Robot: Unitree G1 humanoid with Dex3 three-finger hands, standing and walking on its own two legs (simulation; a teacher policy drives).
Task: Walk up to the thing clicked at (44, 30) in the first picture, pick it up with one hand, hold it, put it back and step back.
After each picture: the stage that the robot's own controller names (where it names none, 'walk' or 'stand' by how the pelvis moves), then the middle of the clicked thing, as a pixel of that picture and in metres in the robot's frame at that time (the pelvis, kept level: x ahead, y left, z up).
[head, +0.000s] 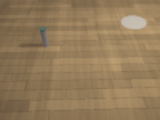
stand; (44, 37) +1.44 +0.40 -0.65
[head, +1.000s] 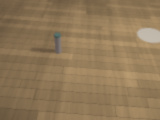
walk; (57, 43) +1.34 +0.18 -0.63
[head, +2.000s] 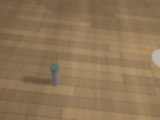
walk; (55, 75) +0.83 +0.16 -0.65
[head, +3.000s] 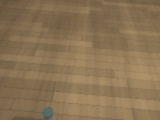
walk; (50, 119) +0.47 +0.20 -0.64
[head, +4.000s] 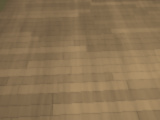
stand; out of the picture +0.36 +0.21 -0.63
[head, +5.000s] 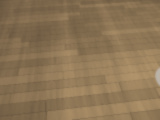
stand; out of the picture +0.31 +0.23 -0.65
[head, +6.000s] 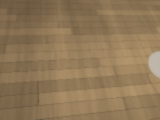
walk; out of the picture +0.28 +0.19 -0.63
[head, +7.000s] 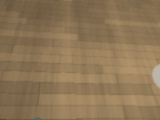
stand; out of the picture +0.33 +0.20 -0.63
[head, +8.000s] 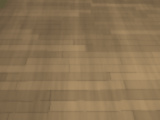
stand; out of the picture +0.39 +0.21 -0.63
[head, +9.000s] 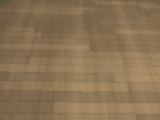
stand; out of the picture +0.35 +0.17 -0.65
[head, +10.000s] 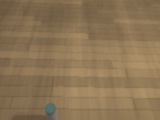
stand; (52, 114) +0.45 +0.19 -0.63
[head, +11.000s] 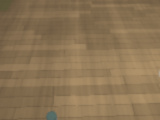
stand; out of the picture +0.47 +0.20 -0.66
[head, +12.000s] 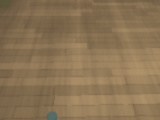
stand; out of the picture +0.46 +0.20 -0.66
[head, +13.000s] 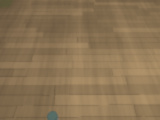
stand; out of the picture +0.46 +0.19 -0.66
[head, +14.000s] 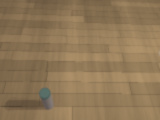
go down; (47, 99) +0.49 +0.20 -0.58
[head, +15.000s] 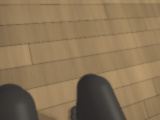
go down; out of the picture +0.51 +0.29 -0.22
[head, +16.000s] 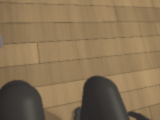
close in; out of the picture +0.51 +0.30 -0.23
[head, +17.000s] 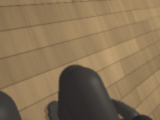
close; out of the picture +0.48 +0.34 -0.16
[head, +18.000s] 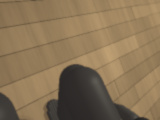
lift; out of the picture +0.45 +0.34 -0.17
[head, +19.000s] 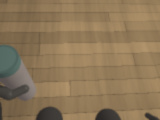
lift; (16, 78) +0.34 +0.21 +0.01
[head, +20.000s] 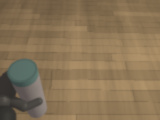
hold; (31, 93) +0.31 +0.17 +0.03
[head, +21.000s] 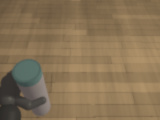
hold; (35, 92) +0.31 +0.16 +0.02
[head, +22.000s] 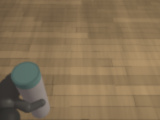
hold; (34, 94) +0.31 +0.16 +0.03
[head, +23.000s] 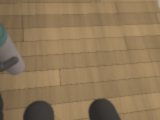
crouch; (5, 53) +0.43 +0.23 -0.05
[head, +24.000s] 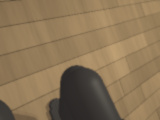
lower; out of the picture +0.46 +0.33 -0.18
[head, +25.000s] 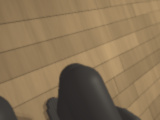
lower; out of the picture +0.45 +0.35 -0.17
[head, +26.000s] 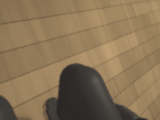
lower; out of the picture +0.45 +0.35 -0.17
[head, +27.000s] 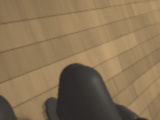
lower; out of the picture +0.45 +0.35 -0.17
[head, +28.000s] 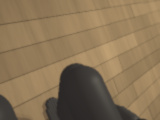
rest; out of the picture +0.45 +0.35 -0.17
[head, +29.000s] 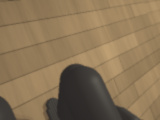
open; out of the picture +0.46 +0.35 -0.17
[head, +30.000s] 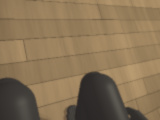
stand; out of the picture +0.47 +0.32 -0.20
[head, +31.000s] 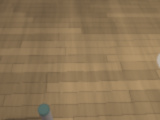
stand; (46, 115) +0.45 +0.20 -0.57
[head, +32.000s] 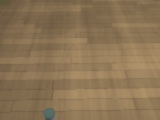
stand; out of the picture +0.47 +0.20 -0.60
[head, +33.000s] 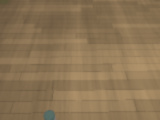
stand; out of the picture +0.45 +0.20 -0.60
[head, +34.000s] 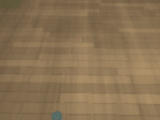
stand; out of the picture +0.46 +0.18 -0.65
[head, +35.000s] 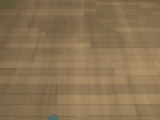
stand; out of the picture +0.44 +0.20 -0.66
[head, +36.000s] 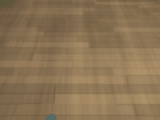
stand; out of the picture +0.44 +0.20 -0.66
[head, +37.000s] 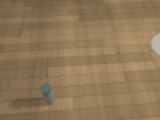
walk; (48, 95) +0.54 +0.25 -0.62
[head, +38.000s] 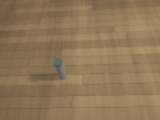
walk; (60, 69) +0.78 +0.24 -0.64
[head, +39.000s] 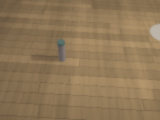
stand; (61, 51) +1.06 +0.16 -0.64
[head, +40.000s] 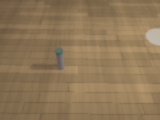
stand; (60, 59) +1.05 +0.20 -0.65
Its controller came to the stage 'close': yes
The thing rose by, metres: 0.67
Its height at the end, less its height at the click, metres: +0.00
